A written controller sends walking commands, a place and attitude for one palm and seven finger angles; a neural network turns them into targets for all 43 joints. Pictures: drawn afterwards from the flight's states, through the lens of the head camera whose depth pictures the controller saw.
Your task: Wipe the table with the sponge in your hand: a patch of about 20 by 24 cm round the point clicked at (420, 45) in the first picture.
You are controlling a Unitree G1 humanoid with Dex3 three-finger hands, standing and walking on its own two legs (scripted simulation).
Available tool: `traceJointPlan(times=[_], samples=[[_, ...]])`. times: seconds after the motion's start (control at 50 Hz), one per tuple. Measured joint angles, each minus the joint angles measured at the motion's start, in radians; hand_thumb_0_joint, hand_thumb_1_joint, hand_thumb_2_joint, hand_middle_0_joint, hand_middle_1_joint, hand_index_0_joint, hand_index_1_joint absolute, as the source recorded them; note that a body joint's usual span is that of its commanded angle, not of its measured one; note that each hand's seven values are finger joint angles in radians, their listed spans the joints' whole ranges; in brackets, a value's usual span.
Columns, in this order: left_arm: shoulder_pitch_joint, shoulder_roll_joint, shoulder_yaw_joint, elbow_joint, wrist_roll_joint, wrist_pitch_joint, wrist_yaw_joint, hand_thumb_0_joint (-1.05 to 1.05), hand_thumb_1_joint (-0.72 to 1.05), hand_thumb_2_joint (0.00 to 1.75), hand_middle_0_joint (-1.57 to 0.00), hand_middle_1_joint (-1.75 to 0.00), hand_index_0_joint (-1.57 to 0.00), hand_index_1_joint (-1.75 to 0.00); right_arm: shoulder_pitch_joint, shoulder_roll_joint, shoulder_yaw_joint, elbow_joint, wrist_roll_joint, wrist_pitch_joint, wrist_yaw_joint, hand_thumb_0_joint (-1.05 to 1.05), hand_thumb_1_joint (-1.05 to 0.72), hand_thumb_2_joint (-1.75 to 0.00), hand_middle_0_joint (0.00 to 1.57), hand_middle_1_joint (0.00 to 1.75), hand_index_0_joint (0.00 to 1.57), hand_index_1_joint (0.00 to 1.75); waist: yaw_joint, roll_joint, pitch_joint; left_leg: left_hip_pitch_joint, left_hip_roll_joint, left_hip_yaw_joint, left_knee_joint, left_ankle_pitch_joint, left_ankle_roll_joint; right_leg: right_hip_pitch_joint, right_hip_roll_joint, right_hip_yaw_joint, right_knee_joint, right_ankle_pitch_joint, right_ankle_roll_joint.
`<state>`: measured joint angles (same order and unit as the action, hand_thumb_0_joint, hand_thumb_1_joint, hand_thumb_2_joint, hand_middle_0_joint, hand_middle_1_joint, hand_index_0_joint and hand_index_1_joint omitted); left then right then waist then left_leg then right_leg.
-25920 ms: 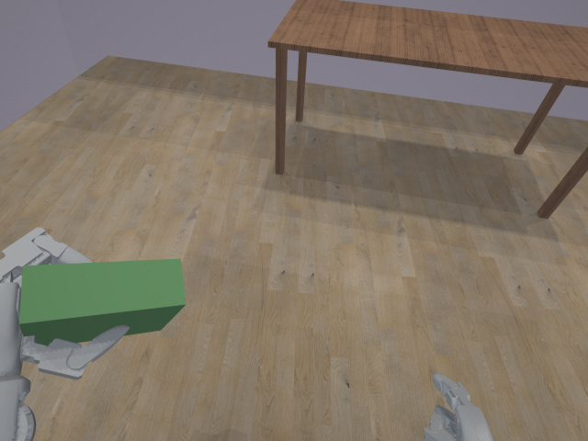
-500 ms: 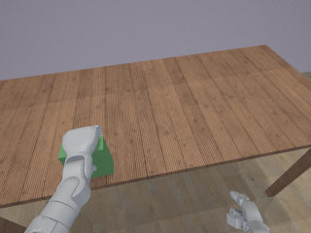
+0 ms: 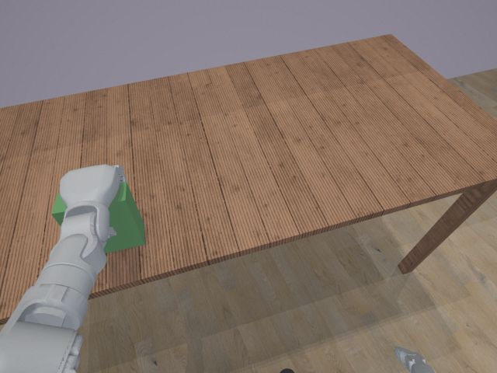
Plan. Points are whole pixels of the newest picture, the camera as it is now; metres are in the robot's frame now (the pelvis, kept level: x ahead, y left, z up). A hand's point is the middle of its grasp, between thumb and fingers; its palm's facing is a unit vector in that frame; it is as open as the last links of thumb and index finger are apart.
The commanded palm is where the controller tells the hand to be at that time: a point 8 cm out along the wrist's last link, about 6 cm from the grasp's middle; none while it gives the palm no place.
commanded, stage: wipe forward along the first lane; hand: left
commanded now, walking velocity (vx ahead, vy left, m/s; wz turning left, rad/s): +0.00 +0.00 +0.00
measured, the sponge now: (108, 228) +0.36 +0.30 -0.03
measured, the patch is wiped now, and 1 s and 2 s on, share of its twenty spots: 0.20 0.30 0.55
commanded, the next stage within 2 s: slide across to the middle lane in 0.98 s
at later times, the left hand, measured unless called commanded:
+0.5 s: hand (97, 187) +0.42 +0.32 +0.03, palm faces -0.11 +0.04 -0.99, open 9.6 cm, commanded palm +0.41 +0.32 +0.07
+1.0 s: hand (99, 164) +0.47 +0.33 +0.03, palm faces -0.13 +0.06 -0.99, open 9.6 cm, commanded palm +0.47 +0.32 +0.06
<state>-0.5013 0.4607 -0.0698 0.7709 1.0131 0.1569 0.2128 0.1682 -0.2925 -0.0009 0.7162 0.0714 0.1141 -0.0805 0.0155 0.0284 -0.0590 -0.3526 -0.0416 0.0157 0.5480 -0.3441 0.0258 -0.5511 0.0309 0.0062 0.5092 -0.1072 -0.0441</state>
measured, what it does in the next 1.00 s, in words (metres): stands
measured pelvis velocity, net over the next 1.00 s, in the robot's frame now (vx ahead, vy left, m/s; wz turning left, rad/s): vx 0.01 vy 0.02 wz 0.02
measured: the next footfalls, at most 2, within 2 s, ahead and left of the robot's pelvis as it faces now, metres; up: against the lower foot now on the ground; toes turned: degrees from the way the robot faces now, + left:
none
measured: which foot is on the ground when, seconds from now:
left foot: down 0.00-1.00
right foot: down 0.00-1.00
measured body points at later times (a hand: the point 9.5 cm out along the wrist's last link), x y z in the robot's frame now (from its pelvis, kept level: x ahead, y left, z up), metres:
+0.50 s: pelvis -0.02 +0.00 -0.01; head +0.06 -0.02 +0.43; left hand +0.42 +0.31 +0.09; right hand +0.05 -0.28 -0.15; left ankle -0.05 +0.11 -0.73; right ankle +0.08 -0.09 -0.73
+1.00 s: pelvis +0.01 +0.02 -0.02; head +0.11 +0.02 +0.42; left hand +0.47 +0.33 +0.08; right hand +0.05 -0.25 -0.15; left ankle -0.05 +0.11 -0.73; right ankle +0.09 -0.09 -0.73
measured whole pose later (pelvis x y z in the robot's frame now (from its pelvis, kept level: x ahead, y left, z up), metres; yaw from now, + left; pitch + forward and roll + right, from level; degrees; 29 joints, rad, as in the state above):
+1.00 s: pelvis +0.01 +0.02 -0.02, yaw +1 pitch +19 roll -1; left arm -0.95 0.59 -0.06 1.26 1.08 0.07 0.28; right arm 0.28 -0.28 0.00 0.75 0.05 0.13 -0.05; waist -0.09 0.03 -0.13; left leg -0.63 -0.05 0.00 0.71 -0.40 0.05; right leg -0.79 0.02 -0.02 0.59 -0.13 -0.02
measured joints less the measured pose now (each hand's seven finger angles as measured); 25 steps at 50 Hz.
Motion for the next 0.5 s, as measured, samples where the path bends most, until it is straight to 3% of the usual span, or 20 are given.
traceJointPlan(times=[0.24,0.5], samples=[[-0.146,0.085,0.06,0.224,0.005,-0.079,0.041,0.01,-0.53,1.13,-0.82,-1.37,-0.82,-1.39,0.035,-0.007,-0.007,0.02,0.009,-0.013,0.002,0.01,-0.91,-0.9,0.2,0.3,0.2,0.3,-0.054,-0.007,-0.003,-0.1,0.008,0.002,0.055,0.002,-0.008,-0.082,0.007,-0.002,0.013,0.027,-0.008],[-0.277,0.146,0.085,0.377,0.027,-0.125,0.073,0.01,-0.54,1.13,-0.82,-1.36,-0.83,-1.4,0.057,-0.012,-0.002,0.027,0.008,-0.023,0.008,0.01,-0.91,-0.9,0.2,0.3,0.2,0.3,-0.09,-0.006,-0.017,-0.205,0.005,0.004,0.112,-0.006,0.0,-0.17,0.003,-0.002,0.034,0.037,0.001]])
